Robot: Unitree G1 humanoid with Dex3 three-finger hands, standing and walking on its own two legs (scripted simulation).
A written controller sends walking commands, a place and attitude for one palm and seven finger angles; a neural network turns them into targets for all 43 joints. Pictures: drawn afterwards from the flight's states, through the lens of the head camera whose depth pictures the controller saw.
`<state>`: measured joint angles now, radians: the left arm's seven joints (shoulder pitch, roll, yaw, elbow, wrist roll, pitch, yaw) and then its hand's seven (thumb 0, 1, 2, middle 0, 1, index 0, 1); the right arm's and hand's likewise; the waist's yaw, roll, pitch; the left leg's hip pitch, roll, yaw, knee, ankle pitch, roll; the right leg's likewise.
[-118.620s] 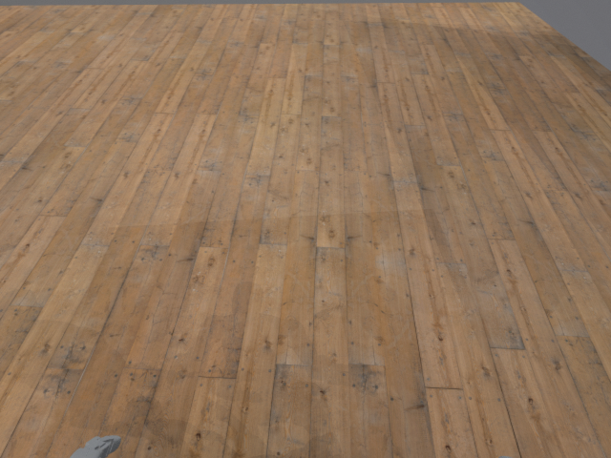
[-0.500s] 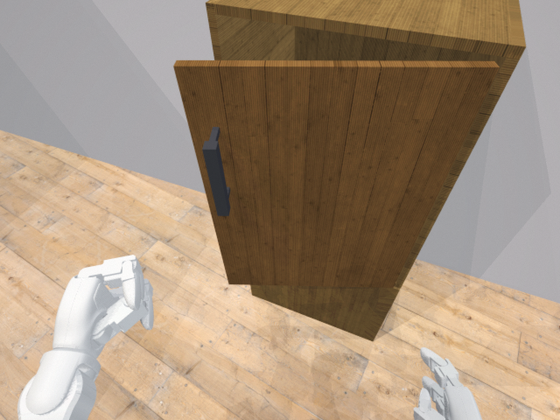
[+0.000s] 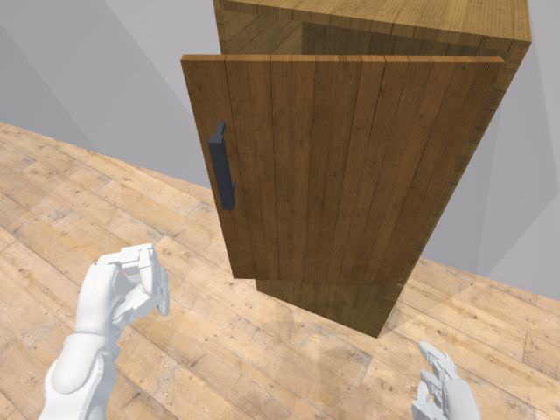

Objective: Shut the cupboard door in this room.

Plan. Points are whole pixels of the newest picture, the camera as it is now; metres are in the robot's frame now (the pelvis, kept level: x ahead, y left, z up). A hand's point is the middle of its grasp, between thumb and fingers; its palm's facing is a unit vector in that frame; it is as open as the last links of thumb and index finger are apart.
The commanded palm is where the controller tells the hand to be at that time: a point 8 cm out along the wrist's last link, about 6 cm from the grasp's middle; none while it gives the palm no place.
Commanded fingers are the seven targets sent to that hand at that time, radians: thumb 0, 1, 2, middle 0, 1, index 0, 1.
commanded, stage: bring the fist close to the handle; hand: left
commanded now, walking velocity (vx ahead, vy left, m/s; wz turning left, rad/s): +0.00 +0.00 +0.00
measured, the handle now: (225, 167) +0.48 +0.14 +0.10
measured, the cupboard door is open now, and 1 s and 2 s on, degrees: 21 21 15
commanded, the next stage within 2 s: push the door shut along its arc in 1.24 s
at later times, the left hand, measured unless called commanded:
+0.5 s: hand (209, 242) +0.32 +0.13 +0.10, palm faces +0.01 -1.00 -0.01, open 3.1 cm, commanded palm +0.31 +0.18 +0.10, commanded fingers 0.00 0.90 0.90 -1.30 -1.50 -1.30 -1.50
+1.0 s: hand (241, 207) +0.39 +0.10 +0.10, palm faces +0.02 -1.00 -0.01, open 3.1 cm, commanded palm +0.36 +0.15 +0.10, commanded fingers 0.00 0.90 0.90 -1.30 -1.50 -1.30 -1.50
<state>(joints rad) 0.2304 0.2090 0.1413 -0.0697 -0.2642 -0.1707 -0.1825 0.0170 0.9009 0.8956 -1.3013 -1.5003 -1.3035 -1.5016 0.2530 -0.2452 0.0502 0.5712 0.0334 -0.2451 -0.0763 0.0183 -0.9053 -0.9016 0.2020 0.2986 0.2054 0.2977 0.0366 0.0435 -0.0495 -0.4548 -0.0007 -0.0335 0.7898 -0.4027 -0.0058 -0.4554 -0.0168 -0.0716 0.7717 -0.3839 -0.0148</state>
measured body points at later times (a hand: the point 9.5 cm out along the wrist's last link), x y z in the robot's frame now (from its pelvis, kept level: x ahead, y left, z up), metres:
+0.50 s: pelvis +0.00 +0.01 +0.00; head +0.02 -0.01 +0.45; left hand +0.32 +0.19 +0.10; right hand +0.16 -0.23 -0.09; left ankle +0.00 +0.12 -0.71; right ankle +0.01 -0.11 -0.71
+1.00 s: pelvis +0.00 +0.00 +0.00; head +0.03 -0.02 +0.45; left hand +0.38 +0.15 +0.10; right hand +0.12 -0.25 -0.11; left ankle +0.00 +0.12 -0.71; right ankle +0.01 -0.11 -0.71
